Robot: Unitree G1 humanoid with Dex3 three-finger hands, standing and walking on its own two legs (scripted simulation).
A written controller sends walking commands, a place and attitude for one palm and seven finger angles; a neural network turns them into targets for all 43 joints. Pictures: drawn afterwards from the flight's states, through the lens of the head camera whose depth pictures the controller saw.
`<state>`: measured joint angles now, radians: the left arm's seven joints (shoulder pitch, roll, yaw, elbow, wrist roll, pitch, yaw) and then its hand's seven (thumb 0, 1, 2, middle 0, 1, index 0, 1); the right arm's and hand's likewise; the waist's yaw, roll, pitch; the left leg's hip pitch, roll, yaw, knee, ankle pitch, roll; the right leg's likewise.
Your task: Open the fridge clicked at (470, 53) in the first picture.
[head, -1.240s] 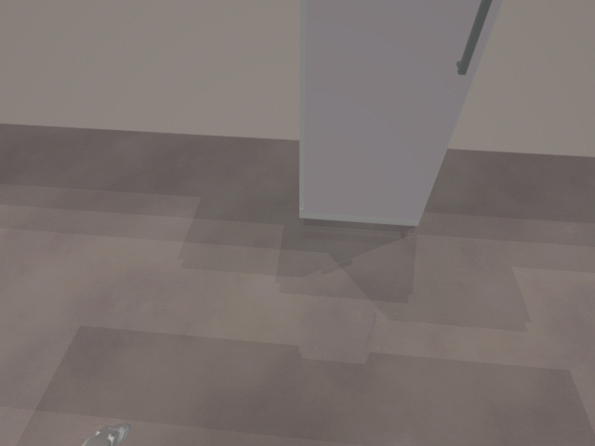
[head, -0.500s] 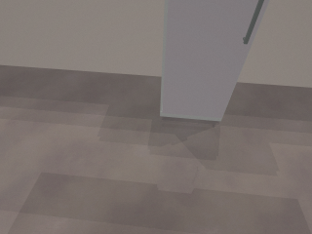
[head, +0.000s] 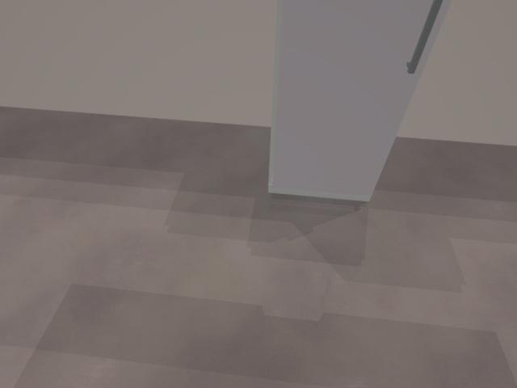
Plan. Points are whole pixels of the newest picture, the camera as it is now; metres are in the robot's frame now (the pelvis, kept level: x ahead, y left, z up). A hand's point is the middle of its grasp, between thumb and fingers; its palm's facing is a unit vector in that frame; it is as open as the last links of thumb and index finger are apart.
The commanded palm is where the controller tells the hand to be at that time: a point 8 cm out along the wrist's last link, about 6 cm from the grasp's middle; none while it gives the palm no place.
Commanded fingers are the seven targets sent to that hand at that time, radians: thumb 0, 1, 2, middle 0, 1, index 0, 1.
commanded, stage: look at it before walking up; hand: right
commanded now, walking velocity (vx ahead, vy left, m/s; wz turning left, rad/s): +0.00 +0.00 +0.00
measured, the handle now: (431, 11) +1.10 -0.45 +0.17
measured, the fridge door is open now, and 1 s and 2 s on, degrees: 0 0 0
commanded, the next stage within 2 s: walk to a spot facing it in 0.20 s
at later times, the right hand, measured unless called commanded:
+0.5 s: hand out of the picture +0.08 -0.24 -0.16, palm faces +0.03 +0.95 -0.32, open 7.4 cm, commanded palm none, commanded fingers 0.00 -0.90 -0.90 0.20 0.30 0.20 0.30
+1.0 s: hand out of the picture +0.02 -0.29 -0.18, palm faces +0.31 +0.93 -0.18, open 7.4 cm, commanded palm none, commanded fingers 0.00 -0.90 -0.90 0.20 0.30 0.20 0.30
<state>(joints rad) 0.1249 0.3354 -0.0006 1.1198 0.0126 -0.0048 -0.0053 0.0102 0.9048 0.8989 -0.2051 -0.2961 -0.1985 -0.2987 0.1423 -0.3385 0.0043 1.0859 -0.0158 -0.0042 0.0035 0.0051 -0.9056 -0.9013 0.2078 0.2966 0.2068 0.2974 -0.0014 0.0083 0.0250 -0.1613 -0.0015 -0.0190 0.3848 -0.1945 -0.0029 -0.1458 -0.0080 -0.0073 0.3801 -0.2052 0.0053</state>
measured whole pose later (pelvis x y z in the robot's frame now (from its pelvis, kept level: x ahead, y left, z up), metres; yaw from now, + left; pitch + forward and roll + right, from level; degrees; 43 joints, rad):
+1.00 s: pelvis +0.03 -0.07 +0.00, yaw -18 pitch +1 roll +3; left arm 0.40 0.16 0.03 1.04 0.02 -0.03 0.00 0.01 0.90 0.90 -0.21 -0.30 -0.20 -0.30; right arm 0.23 -0.26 -0.07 0.98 -0.04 0.02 0.02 0.01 -0.91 -0.90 0.20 0.30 0.20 0.30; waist 0.03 0.04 0.00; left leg -0.56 0.09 0.01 1.08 -0.23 -0.08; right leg -0.16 0.06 0.03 0.37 -0.23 -0.10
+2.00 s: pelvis +0.33 -0.23 -0.02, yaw -46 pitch -2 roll +2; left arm 0.07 0.18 0.01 0.92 0.01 -0.03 0.01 0.01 0.91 0.90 -0.20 -0.30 -0.20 -0.30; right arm 0.30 -0.23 -0.05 1.01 -0.01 0.01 -0.03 0.01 -0.91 -0.90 0.20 0.30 0.20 0.30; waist -0.06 0.05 0.12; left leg -0.46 0.12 0.04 1.23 -0.40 -0.07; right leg -0.32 0.03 -0.17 0.54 -0.20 -0.14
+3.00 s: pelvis +0.36 -0.17 +0.00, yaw -12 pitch +1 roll -1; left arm 0.18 0.22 0.07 0.96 0.02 0.06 0.02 0.01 0.91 0.90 -0.20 -0.30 -0.19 -0.30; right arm 0.20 -0.17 -0.06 0.93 -0.02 0.01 -0.01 0.00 -0.91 -0.90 0.21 0.30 0.21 0.30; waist 0.00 -0.03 0.03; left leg -0.20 -0.04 -0.01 0.46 -0.28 0.06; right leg -0.49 -0.10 -0.02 1.02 -0.37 0.12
